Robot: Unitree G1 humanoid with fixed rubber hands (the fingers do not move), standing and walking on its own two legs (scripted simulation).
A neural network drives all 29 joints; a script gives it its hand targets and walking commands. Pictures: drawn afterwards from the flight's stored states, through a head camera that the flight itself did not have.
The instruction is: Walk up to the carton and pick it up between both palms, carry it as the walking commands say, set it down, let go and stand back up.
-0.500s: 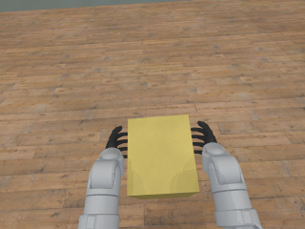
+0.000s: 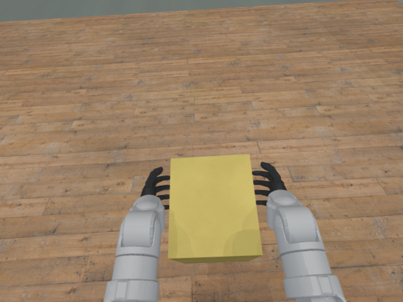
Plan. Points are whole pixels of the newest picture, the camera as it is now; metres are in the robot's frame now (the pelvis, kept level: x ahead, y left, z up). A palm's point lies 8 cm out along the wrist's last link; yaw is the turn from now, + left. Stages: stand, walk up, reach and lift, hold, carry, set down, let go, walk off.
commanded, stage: carry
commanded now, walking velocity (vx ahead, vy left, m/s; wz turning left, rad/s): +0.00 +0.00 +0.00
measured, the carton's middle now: (213, 215) +0.32 +0.00 -0.04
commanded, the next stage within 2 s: hold in 0.34 s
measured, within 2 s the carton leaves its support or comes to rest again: neither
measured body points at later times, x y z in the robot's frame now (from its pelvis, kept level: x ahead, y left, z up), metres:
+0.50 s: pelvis +0.00 +0.01 +0.01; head -0.03 +0.00 +0.46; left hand +0.29 +0.15 +0.04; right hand +0.30 -0.10 +0.04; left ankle -0.06 +0.09 -0.73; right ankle +0.07 -0.08 -0.73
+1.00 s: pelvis -0.04 +0.00 +0.01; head -0.11 -0.03 +0.45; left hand +0.27 +0.14 +0.06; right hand +0.30 -0.11 +0.07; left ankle -0.06 +0.09 -0.73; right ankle +0.07 -0.08 -0.73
